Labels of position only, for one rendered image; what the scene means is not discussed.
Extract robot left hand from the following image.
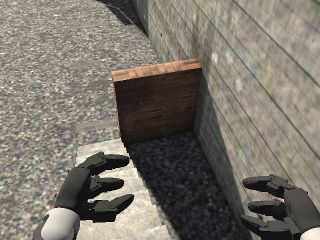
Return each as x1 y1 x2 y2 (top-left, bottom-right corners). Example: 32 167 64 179
54 151 134 223

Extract robot right hand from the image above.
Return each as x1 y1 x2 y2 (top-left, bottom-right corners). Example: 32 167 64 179
240 174 320 240

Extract left robot forearm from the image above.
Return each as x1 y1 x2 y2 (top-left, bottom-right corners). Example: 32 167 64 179
32 207 80 240

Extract right robot forearm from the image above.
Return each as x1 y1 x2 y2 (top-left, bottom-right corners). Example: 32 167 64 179
300 227 320 240

